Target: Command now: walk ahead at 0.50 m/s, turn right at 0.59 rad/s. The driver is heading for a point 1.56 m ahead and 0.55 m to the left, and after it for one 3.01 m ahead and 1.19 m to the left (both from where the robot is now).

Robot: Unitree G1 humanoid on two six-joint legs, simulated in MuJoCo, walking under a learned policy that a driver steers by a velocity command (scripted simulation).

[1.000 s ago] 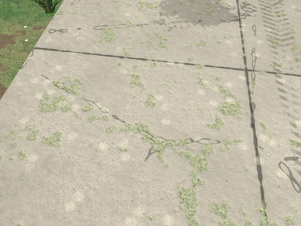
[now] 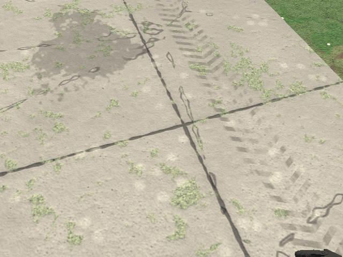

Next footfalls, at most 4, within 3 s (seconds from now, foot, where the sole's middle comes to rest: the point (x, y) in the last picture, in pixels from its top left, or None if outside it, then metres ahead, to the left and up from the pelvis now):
0.42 right None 0.34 -0.13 -0.76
0.92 left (159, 221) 0.58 0.12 -0.76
1.46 right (168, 148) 0.93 0.11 -0.76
2.00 left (105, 125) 1.04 0.43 -0.76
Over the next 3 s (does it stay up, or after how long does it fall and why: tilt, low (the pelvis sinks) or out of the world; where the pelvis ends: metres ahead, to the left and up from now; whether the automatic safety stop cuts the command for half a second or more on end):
stays up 1.39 0.55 0.01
